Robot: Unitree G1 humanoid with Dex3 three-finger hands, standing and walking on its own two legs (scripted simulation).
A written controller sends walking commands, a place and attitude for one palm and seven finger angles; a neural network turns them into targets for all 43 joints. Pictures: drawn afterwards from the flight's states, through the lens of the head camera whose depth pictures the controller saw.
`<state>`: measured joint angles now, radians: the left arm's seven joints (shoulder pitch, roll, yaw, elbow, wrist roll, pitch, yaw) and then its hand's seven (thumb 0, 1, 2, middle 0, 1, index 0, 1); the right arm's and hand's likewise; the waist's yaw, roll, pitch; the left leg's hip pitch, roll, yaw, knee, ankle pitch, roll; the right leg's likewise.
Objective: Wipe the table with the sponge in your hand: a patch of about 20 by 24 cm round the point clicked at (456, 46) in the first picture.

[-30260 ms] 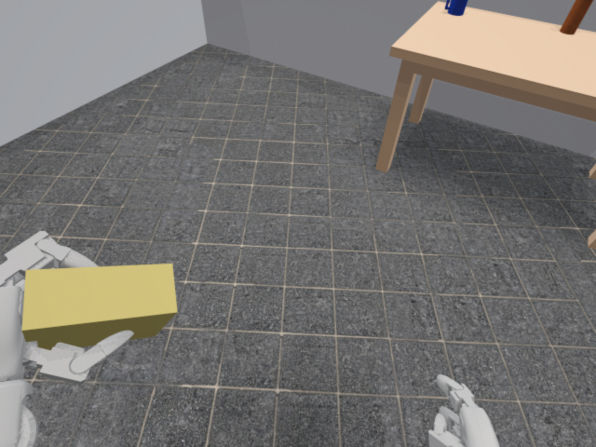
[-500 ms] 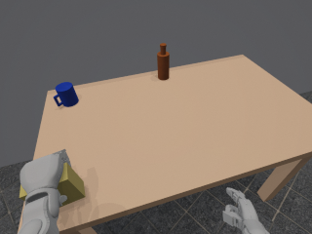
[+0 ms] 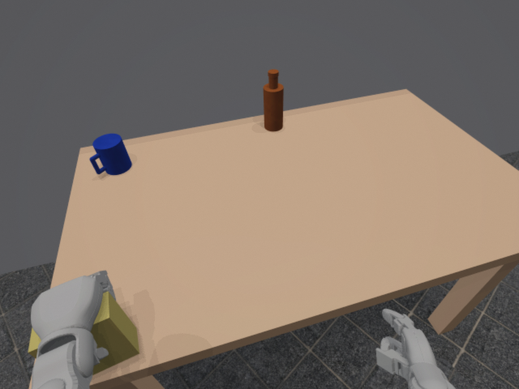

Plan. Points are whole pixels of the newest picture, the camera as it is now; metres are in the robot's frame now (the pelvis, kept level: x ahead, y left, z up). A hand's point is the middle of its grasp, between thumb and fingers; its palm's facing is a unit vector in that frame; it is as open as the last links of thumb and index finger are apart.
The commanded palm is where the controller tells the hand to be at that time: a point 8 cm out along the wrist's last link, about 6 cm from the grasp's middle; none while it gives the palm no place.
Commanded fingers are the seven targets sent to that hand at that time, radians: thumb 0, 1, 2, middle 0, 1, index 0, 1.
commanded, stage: lower the sponge onto the table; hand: left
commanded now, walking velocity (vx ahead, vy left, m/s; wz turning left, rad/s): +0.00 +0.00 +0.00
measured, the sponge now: (95, 344) +0.17 +0.31 -0.05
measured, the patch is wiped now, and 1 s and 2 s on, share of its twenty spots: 0.00 0.00 0.20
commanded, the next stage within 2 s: wipe forward along the first lane in 0.80 s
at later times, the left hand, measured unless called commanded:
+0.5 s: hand (109, 324) +0.19 +0.29 -0.02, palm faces -0.13 -0.11 -0.99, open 9.4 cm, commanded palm +0.18 +0.28 +0.05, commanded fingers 0.00 0.10 1.30 -1.20 -1.60 -1.20 -1.60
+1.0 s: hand (112, 317) +0.21 +0.29 -0.02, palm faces -0.09 -0.08 -0.99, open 9.5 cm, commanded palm +0.19 +0.29 +0.03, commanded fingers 0.00 0.10 1.30 -1.20 -1.60 -1.20 -1.60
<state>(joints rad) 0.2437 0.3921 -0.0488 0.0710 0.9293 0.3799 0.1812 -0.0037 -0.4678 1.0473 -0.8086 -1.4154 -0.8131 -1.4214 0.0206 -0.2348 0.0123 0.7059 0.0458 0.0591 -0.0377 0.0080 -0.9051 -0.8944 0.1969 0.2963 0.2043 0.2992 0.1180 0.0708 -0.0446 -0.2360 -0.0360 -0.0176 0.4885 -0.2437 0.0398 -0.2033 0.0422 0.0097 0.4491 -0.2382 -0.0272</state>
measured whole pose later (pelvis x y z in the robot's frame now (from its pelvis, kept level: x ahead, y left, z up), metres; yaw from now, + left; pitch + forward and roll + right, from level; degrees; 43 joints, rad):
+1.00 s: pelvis +0.00 +0.00 -0.01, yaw +0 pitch +3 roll -1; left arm 0.16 0.36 -0.07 0.24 1.01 0.27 0.28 0.00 -0.47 1.06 -0.80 -1.42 -0.81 -1.42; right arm 0.07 -0.24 -0.02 0.70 0.04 0.05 -0.05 0.01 -0.91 -0.89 0.20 0.30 0.20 0.30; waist 0.11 0.05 -0.08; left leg -0.35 -0.03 -0.02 0.58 -0.28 0.04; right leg -0.31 0.05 0.00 0.54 -0.28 -0.03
